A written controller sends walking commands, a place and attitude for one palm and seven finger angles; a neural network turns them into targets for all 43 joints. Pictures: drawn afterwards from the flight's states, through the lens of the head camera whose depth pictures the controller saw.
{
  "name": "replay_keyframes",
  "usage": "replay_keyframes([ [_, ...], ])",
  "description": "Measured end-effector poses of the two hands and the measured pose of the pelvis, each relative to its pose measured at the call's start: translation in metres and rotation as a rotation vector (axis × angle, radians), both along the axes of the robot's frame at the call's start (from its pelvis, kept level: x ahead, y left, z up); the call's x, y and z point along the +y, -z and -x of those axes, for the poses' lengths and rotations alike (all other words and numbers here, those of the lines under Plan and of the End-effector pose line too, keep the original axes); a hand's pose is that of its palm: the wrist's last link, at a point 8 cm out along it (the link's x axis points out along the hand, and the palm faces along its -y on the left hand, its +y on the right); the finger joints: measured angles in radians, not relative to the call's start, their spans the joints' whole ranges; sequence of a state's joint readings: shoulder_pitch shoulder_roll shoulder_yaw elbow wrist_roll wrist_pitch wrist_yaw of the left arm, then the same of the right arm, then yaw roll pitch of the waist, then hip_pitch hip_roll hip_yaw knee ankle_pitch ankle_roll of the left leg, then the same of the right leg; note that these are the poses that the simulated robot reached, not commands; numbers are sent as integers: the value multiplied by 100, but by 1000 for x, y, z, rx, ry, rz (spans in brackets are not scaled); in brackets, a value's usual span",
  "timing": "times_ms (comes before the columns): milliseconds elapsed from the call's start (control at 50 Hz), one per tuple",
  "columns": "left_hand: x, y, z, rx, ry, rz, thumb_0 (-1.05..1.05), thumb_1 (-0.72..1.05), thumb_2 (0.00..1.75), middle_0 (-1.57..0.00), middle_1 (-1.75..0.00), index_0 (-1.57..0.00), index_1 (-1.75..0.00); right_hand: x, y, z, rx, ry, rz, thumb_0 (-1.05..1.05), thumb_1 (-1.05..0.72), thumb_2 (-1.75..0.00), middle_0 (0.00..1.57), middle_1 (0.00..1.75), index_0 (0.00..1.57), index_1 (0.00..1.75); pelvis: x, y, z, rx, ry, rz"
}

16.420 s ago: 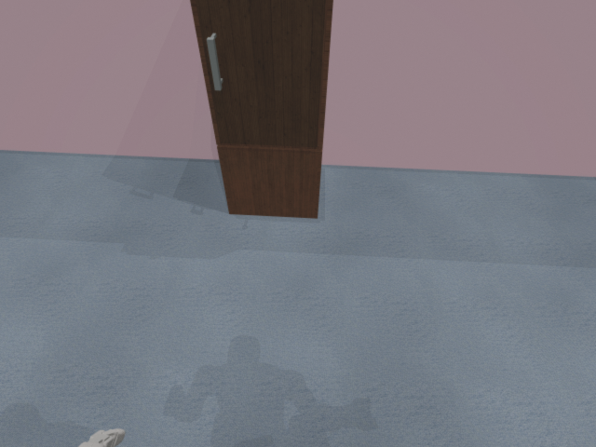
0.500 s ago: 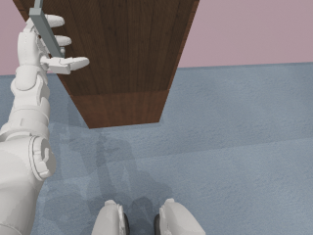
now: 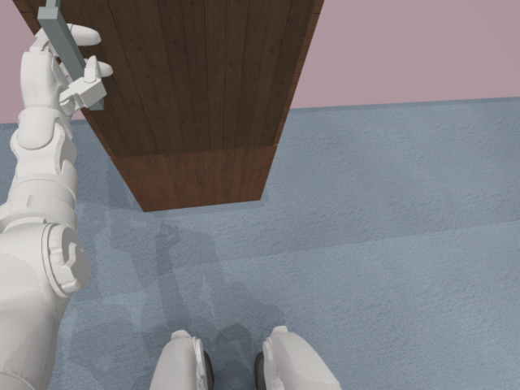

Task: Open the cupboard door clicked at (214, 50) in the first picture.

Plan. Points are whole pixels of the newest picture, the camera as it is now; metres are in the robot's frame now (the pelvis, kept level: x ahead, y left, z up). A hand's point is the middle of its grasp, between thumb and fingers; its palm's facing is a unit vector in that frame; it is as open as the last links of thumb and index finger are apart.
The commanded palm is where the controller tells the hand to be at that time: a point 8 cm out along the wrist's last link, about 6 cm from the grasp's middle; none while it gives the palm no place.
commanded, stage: pull the door open along its arc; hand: left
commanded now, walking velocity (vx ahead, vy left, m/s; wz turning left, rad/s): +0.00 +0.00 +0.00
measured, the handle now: (77, 55) +0.59 +0.20 +0.08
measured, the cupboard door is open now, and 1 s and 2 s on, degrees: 0 43 46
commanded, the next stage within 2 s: open thumb and fingers to let go in 1.00 s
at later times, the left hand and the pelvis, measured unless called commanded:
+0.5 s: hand (109, 129) +0.47 +0.15 +0.07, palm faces +0.02 -1.00 +0.01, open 5.6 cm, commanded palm +0.42 +0.19 +0.07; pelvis +0.02 +0.00 +0.02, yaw +0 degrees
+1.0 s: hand (211, 221) +0.33 +0.03 +0.07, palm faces +0.36 -0.93 -0.02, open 5.8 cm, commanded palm +0.27 +0.06 +0.07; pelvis +0.01 -0.04 +0.03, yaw +4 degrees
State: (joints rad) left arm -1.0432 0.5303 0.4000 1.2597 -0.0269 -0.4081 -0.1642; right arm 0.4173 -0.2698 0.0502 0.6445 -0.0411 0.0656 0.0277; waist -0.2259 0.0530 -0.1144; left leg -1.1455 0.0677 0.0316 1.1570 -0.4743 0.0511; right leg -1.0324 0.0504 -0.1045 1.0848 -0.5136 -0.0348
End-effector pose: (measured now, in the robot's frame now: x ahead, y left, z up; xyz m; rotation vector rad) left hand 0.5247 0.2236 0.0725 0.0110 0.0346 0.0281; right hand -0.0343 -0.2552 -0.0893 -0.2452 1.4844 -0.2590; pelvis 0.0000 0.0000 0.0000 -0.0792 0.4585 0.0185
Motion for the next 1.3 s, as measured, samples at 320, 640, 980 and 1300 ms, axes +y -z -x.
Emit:
replay_keyframes([
  [320, -5, 1, 25, -7, -1, 1, 1, 78, 80, -37, -135, -38, -135, 4, -3, -19, -47, 11, -42, 1, -90, -90, 20, 30, 21, 30, 0, -11, -10, -29, 12, -15],
  [640, -56, 4, 133, -46, -255, 103, 2, 72, 75, -36, -135, -39, -135, 8, -9, -139, -351, -149, -127, 1, -91, -90, 20, 30, 20, 30, -2, -26, -23, -111, 11, -47],
  [980, -146, -3, 228, -10, -352, -5, 1, 71, 74, -36, -135, -38, -135, 19, -15, -206, -574, -294, -215, 1, -91, -90, 20, 30, 20, 30, -37, -27, -8, -210, -38, -88],
  [1300, -170, -3, 235, 2, -398, -19, 1, 57, 75, -38, -133, -39, -133, -20, -5, -208, -585, -303, -189, 1, -90, -90, 20, 30, 20, 30, -71, -26, -3, -216, -56, -128],
])
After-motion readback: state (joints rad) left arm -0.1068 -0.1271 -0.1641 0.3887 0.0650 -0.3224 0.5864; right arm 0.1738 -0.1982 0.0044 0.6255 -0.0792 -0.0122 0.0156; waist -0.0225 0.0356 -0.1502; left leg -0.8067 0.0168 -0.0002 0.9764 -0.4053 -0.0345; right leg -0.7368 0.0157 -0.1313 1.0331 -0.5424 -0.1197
